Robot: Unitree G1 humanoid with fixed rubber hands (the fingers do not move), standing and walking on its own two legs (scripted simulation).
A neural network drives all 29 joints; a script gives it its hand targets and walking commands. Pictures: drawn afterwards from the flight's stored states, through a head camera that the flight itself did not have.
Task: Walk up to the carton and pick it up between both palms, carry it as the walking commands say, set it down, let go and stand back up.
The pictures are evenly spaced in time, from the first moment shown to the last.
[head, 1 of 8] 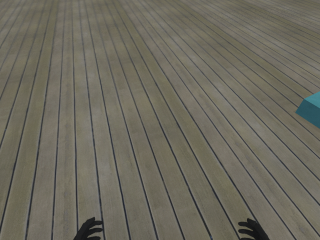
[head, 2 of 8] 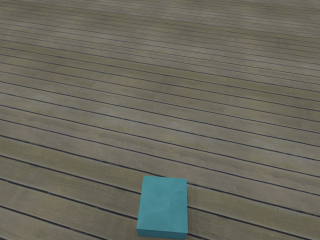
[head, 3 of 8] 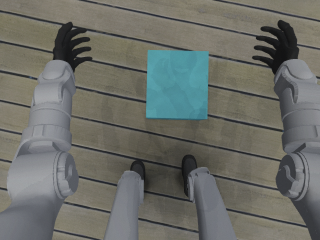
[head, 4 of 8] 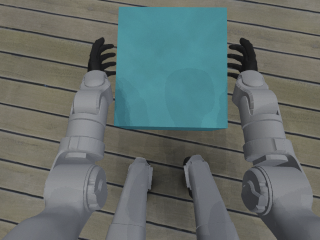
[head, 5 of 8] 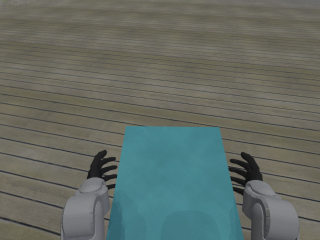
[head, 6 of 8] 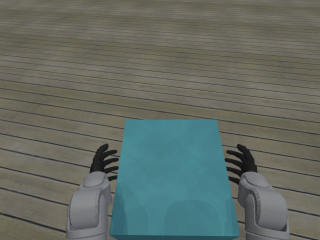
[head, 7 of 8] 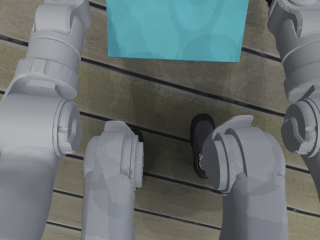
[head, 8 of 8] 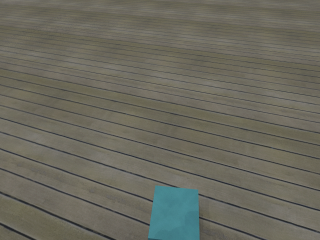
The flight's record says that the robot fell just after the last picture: no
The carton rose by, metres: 0.71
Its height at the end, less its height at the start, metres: +0.00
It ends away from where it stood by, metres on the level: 0.88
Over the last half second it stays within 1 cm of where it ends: yes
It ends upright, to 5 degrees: yes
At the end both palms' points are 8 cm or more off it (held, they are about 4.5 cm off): yes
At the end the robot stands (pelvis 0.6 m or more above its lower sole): yes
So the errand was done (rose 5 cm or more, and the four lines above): yes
